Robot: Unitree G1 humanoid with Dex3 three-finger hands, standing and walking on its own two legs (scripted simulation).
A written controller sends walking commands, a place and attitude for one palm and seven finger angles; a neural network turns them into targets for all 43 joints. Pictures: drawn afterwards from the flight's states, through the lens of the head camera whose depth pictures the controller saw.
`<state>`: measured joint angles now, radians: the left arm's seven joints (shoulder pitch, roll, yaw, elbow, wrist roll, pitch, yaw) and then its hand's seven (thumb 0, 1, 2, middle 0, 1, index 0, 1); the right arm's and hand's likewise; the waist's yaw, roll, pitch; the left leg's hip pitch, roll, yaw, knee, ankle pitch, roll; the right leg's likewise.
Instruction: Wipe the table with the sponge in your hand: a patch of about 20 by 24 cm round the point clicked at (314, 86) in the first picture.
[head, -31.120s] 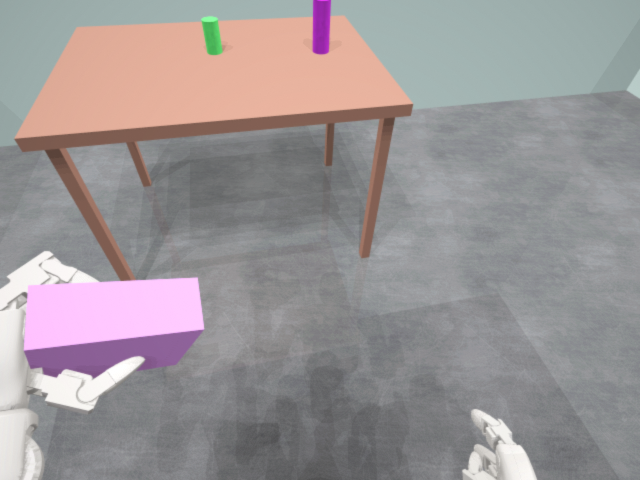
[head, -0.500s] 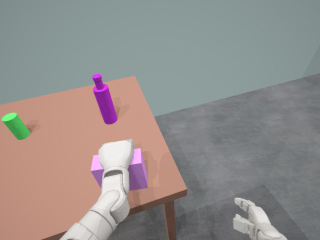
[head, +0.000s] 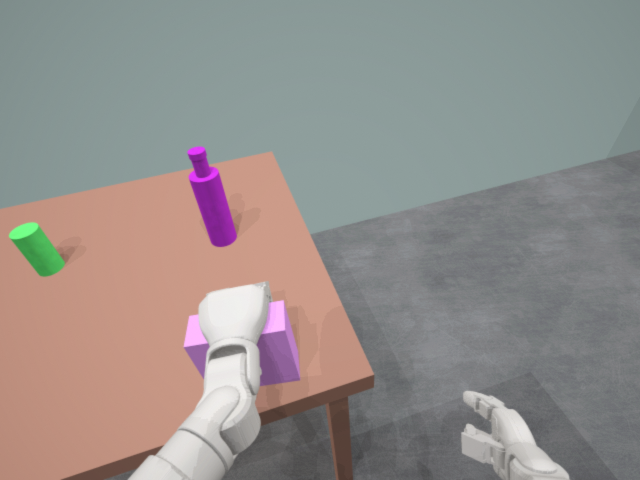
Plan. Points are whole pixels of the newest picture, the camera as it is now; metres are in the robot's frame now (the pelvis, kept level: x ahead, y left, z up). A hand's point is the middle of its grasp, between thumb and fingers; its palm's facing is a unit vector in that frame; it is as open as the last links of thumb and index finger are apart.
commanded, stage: wipe back along the third lane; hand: left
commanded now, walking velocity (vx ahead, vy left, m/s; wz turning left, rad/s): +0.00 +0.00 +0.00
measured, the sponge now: (250, 357) +0.30 +0.15 -0.01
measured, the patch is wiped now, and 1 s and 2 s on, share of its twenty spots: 0.95 0.95 0.95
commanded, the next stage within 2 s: slide back across to the middle lane in 0.32 s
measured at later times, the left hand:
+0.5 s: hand (246, 334) +0.30 +0.15 +0.04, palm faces +0.00 -0.08 -1.00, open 9.5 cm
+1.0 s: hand (212, 348) +0.27 +0.18 +0.05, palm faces +0.02 -0.15 -0.99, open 9.5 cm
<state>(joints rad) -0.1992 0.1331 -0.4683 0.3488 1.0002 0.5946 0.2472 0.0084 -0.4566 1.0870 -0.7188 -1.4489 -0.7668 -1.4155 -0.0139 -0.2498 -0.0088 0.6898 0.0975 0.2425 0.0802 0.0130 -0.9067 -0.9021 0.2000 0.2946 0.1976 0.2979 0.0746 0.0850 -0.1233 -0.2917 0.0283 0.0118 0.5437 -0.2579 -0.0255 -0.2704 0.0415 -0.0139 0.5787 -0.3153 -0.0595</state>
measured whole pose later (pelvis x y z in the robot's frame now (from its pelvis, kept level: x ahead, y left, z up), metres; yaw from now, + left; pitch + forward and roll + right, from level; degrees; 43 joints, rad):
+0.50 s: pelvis +0.00 +0.00 +0.00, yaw +0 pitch +0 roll +1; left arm -0.23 0.13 -0.46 0.39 0.99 0.60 0.24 0.00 -0.46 1.09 -0.72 -1.45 -0.77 -1.41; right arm 0.00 -0.25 -0.01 0.70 0.10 0.23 0.07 0.01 -0.91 -0.90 0.20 0.29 0.20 0.30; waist 0.07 0.09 -0.12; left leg -0.30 0.03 0.01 0.55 -0.25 -0.02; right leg -0.28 0.04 -0.01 0.58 -0.31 -0.06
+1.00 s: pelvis +0.01 +0.00 +0.00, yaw -1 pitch -2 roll +1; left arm 0.01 0.24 -0.34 0.11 0.98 0.53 0.18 -0.01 -0.46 1.09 -0.73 -1.45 -0.78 -1.41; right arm -0.03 -0.26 0.00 0.66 0.09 0.18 0.05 0.01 -0.91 -0.90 0.20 0.29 0.20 0.30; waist 0.07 0.09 -0.09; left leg -0.21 0.04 0.03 0.50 -0.25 -0.03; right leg -0.20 0.05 0.00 0.53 -0.30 -0.06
